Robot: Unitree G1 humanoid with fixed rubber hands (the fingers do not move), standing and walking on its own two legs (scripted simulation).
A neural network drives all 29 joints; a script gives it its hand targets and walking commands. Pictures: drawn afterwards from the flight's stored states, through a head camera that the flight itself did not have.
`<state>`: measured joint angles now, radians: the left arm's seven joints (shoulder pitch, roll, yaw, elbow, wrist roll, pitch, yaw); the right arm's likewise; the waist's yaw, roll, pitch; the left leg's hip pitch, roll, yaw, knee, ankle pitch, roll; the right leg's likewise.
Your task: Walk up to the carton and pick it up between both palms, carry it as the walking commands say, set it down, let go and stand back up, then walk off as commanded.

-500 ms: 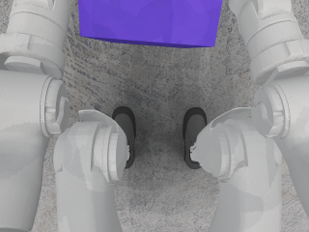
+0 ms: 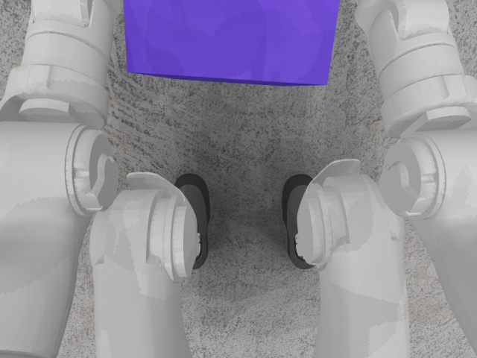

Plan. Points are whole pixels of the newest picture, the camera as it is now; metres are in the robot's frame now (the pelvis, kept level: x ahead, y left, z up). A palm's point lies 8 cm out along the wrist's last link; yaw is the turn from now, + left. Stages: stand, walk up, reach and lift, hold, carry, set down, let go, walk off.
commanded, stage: reach and lift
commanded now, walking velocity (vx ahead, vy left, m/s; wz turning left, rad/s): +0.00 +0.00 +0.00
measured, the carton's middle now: out of the picture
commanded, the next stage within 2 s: none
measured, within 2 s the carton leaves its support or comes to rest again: leaves its support in 0.38 s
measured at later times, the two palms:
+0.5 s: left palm out of the picture +0.57 +0.14 -0.13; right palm out of the picture +0.54 -0.15 -0.14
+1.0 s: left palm out of the picture +0.57 +0.13 -0.08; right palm out of the picture +0.54 -0.15 -0.10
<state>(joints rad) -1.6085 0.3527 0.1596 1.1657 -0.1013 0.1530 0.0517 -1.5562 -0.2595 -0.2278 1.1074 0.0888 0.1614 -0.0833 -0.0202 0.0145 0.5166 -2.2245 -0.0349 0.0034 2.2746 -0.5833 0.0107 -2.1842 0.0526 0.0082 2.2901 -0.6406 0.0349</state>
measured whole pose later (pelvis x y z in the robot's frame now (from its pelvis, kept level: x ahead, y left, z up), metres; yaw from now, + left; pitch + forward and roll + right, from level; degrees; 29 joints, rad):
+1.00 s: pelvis -0.01 -0.01 +0.05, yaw +1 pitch +31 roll -2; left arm -1.55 0.25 0.28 0.79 0.06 0.37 0.05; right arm -1.43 -0.14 -0.38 0.65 0.01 0.38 -0.21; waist -0.02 0.00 0.52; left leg -2.08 -0.06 -0.04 2.10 -0.56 -0.02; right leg -2.04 0.08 0.00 2.11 -0.62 0.04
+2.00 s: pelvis -0.03 -0.01 +0.15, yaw +2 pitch +25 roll -1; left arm -1.42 0.15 0.35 0.60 0.12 0.48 0.02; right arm -1.28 -0.03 -0.48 0.44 -0.10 0.49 -0.16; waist -0.02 0.01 0.52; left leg -1.74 -0.07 -0.06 1.75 -0.44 -0.03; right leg -1.70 0.07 0.02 1.76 -0.50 0.03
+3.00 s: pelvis -0.02 +0.00 +0.26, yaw +2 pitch +20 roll -1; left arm -1.12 0.03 0.38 0.60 0.17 0.44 0.03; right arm -1.01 0.05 -0.47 0.46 -0.15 0.47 -0.12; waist -0.03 0.01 0.31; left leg -1.36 -0.06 -0.05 1.37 -0.36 -0.01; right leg -1.33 0.06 0.05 1.38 -0.41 0.03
